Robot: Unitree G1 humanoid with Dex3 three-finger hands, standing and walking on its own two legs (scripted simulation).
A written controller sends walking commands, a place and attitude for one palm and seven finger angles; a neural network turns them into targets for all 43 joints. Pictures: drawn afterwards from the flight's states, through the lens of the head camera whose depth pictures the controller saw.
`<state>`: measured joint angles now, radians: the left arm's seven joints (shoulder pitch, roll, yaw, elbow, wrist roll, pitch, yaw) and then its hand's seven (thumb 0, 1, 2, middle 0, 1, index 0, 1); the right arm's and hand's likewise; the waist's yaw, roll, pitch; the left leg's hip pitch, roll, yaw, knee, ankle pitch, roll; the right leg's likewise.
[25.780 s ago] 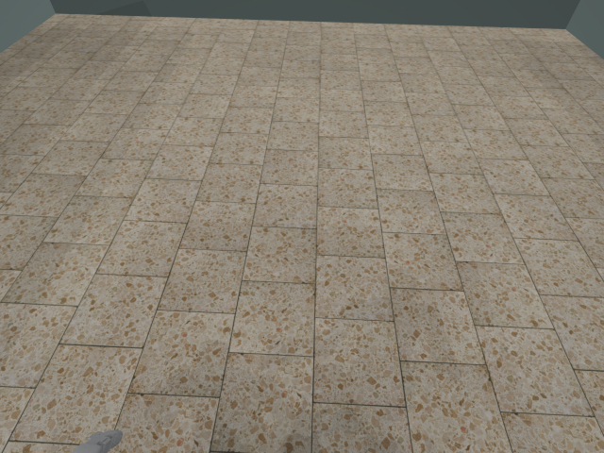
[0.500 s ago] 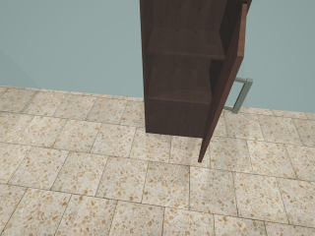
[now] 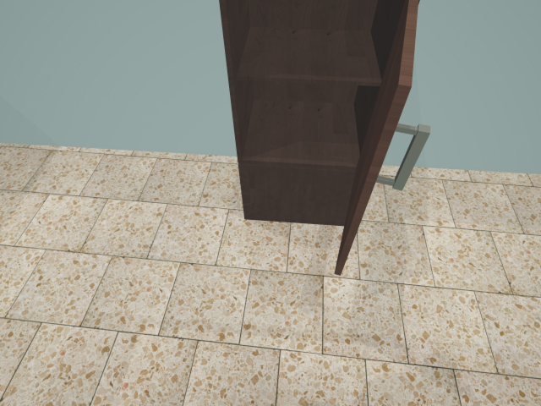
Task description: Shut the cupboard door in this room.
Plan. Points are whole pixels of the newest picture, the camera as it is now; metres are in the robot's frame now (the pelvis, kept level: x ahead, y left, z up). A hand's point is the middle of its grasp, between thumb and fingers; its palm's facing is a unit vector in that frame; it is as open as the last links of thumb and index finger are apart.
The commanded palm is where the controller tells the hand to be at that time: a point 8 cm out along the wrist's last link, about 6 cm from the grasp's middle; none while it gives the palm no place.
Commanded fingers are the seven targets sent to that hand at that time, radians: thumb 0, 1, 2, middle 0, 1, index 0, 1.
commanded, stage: stand and wait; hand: left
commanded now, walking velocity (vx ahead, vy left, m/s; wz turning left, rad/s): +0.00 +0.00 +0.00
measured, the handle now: (398, 158) +0.53 -0.20 +0.05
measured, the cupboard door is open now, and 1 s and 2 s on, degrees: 77 77 77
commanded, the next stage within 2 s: turn or walk to find it in 0.04 s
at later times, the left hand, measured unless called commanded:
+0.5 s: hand out of the picture +0.01 +0.23 -0.16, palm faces +0.07 -0.96 -0.26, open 7.4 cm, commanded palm none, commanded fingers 0.00 0.90 0.90 -0.20 -0.30 -0.20 -0.30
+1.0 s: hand out of the picture -0.01 +0.18 -0.17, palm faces -0.03 -0.97 -0.25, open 7.4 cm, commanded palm none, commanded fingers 0.00 0.90 0.90 -0.20 -0.30 -0.20 -0.30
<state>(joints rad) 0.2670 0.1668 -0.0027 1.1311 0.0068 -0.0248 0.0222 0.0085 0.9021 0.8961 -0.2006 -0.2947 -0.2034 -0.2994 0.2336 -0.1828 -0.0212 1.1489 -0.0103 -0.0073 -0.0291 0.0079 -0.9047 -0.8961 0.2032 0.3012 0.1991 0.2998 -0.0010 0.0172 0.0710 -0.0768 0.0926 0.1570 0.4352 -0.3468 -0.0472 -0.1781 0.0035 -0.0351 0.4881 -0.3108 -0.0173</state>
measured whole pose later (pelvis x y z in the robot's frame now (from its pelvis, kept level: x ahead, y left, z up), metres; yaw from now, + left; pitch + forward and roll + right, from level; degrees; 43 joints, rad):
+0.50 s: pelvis -0.04 +0.01 +0.00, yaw +4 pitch -2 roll +0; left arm 0.18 0.24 0.01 1.08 0.01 -0.01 0.02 0.01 0.90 0.90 -0.20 -0.29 -0.20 -0.30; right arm 0.18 -0.20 -0.03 1.12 -0.01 0.00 -0.02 0.01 -0.90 -0.90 0.20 0.30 0.20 0.30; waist 0.00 0.00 0.05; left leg -0.11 0.05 0.10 0.44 -0.30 -0.01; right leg -0.16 -0.05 -0.08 0.46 -0.26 0.01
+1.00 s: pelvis +0.00 -0.02 -0.01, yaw -4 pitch -1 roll +2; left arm 0.33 0.19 0.03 1.07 0.03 0.00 -0.03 0.01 0.90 0.90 -0.20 -0.29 -0.20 -0.30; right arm 0.29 -0.23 -0.05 1.10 -0.03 0.00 -0.01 0.01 -0.90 -0.90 0.20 0.30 0.20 0.30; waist 0.01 0.04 0.05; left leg -0.09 0.12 0.22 0.53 -0.40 -0.04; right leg -0.30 -0.06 -0.11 0.61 -0.31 -0.01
